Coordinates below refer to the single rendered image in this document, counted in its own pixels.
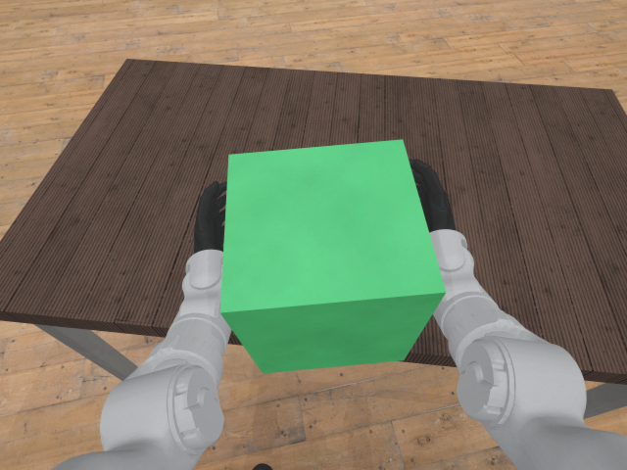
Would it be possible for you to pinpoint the right robot hand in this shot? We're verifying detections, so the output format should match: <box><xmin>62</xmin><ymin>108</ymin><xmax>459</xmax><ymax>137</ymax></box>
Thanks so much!
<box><xmin>409</xmin><ymin>159</ymin><xmax>456</xmax><ymax>232</ymax></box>

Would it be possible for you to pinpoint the carton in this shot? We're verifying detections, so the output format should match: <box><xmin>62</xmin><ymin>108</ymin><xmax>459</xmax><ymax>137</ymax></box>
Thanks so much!
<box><xmin>220</xmin><ymin>139</ymin><xmax>446</xmax><ymax>374</ymax></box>

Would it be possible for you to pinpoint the robot right forearm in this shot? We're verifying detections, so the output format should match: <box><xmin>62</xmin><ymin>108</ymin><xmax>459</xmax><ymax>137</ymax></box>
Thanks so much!
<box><xmin>429</xmin><ymin>229</ymin><xmax>587</xmax><ymax>413</ymax></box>

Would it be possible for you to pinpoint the left robot hand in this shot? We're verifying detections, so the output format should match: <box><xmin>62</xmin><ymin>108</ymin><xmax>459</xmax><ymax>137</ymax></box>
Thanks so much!
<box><xmin>194</xmin><ymin>181</ymin><xmax>227</xmax><ymax>254</ymax></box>

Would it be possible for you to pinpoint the table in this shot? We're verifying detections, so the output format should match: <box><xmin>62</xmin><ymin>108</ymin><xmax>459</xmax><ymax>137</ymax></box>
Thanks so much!
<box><xmin>0</xmin><ymin>59</ymin><xmax>627</xmax><ymax>419</ymax></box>

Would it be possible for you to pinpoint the robot left forearm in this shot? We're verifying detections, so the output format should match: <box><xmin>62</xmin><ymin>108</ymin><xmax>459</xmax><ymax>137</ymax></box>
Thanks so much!
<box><xmin>100</xmin><ymin>250</ymin><xmax>231</xmax><ymax>448</ymax></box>

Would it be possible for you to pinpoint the right robot upper arm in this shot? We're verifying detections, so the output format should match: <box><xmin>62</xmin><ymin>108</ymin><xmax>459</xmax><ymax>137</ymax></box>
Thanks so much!
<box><xmin>457</xmin><ymin>336</ymin><xmax>627</xmax><ymax>470</ymax></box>

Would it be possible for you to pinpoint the left robot upper arm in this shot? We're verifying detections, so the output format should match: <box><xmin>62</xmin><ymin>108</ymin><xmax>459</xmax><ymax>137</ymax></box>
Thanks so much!
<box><xmin>51</xmin><ymin>363</ymin><xmax>224</xmax><ymax>470</ymax></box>

